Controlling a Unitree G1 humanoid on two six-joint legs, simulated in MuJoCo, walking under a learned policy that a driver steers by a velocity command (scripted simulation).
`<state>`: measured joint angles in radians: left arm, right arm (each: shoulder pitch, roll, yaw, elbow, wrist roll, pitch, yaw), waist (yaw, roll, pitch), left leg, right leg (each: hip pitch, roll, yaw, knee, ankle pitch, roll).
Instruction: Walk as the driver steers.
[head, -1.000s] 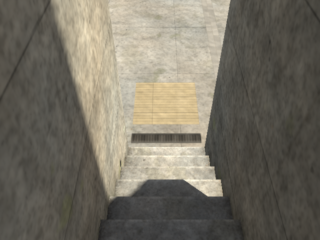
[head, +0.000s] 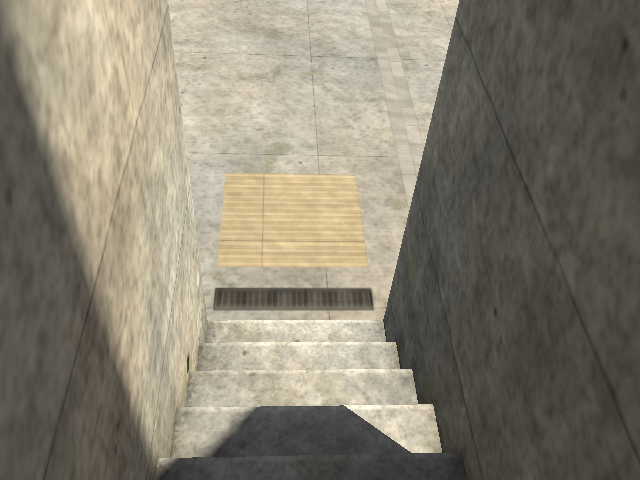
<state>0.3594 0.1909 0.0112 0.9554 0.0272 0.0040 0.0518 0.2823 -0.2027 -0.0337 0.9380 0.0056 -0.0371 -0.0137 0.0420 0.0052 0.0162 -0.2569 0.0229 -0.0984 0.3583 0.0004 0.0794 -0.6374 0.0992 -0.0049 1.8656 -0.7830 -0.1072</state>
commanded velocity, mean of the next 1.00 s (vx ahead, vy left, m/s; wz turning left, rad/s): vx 0.16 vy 0.00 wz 0.00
